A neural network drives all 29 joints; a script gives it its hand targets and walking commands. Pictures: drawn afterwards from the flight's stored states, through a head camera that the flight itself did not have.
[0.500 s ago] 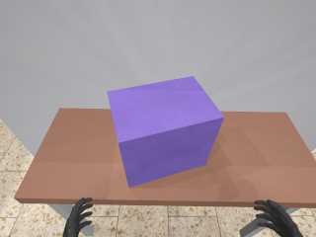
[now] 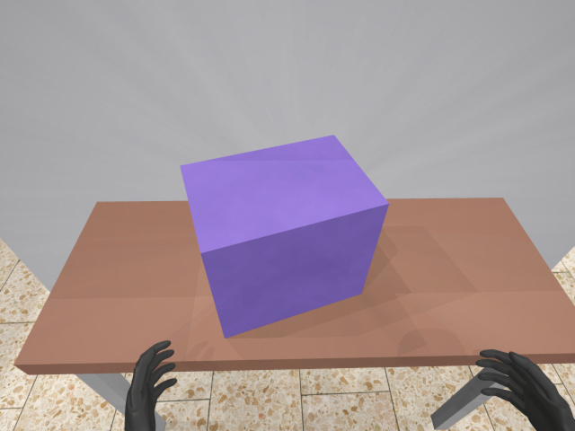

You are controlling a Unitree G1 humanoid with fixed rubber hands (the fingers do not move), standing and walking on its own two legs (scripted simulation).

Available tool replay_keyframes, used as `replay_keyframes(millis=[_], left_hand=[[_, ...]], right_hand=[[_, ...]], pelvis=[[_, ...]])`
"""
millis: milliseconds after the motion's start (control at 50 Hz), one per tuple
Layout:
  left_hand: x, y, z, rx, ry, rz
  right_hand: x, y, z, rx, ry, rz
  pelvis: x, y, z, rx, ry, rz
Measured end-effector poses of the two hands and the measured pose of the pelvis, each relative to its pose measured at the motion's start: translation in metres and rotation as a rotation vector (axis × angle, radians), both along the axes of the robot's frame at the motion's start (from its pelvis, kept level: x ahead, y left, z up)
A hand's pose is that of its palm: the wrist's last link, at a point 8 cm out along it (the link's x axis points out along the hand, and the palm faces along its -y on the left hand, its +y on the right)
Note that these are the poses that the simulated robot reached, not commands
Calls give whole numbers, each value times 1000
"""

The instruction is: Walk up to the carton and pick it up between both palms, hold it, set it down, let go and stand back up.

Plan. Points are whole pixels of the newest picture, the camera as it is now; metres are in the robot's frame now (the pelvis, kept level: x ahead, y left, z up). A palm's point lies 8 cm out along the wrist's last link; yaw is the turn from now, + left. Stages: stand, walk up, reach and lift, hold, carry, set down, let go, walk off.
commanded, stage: reach and lift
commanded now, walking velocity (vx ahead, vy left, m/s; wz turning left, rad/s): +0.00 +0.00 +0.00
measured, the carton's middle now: (279, 236) +0.44 +0.06 +0.02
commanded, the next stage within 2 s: none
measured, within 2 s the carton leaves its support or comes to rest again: neither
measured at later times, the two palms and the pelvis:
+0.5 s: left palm (145, 361) +0.21 +0.21 +0.02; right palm (525, 347) +0.26 -0.29 +0.01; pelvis +0.00 +0.00 +0.00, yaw -2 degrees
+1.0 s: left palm (138, 315) +0.25 +0.22 +0.07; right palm (507, 294) +0.32 -0.27 +0.05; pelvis -0.01 +0.01 +0.01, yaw -2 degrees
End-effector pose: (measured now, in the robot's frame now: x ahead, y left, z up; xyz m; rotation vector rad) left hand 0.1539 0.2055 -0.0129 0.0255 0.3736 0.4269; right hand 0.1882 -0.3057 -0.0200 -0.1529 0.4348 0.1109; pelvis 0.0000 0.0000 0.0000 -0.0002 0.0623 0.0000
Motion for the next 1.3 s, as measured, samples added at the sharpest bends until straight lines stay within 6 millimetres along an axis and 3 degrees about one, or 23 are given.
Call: replay_keyframes(millis=[240,500,820,1020,1300], left_hand=[[35,-17,10,-44,-49,0],[57,8,32,-10,-60,20],[77,14,57,-14,-78,2],[98,18,80,-4,-82,-6],[109,30,101,-14,-91,10]], right_hand=[[21,1,7,33,-20,24],[73,16,35,29,-89,45],[103,26,59,46,-107,48],[133,39,76,74,-128,70],[170,52,110,71,-163,84]], pelvis=[[-13,-1,-6,15,24,-24],[-5,4,0,0,34,-30],[-9,7,6,-5,34,-30],[-11,6,9,-2,38,-31],[-10,3,11,-6,39,-13]])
